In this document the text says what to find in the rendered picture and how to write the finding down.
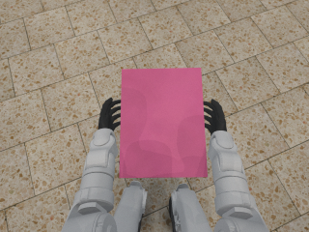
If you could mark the carton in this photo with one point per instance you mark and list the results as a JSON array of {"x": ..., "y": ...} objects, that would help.
[{"x": 162, "y": 129}]

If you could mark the left robot hand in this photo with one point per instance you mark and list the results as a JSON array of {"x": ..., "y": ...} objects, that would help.
[{"x": 106, "y": 119}]

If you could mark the right robot upper arm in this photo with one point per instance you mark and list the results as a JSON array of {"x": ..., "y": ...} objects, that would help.
[{"x": 236, "y": 224}]

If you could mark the right robot hand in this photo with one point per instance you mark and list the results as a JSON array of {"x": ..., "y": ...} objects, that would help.
[{"x": 217, "y": 119}]

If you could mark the right robot forearm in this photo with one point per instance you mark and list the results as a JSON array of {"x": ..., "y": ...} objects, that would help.
[{"x": 233, "y": 198}]

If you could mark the left robot upper arm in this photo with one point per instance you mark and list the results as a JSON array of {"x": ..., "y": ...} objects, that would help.
[{"x": 94, "y": 222}]

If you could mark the robot left shin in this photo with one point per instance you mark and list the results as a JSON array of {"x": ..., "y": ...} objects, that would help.
[{"x": 138, "y": 184}]

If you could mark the robot left thigh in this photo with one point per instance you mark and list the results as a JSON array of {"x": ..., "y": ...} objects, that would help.
[{"x": 130, "y": 208}]

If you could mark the left robot forearm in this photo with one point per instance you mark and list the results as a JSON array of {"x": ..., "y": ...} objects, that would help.
[{"x": 96, "y": 188}]

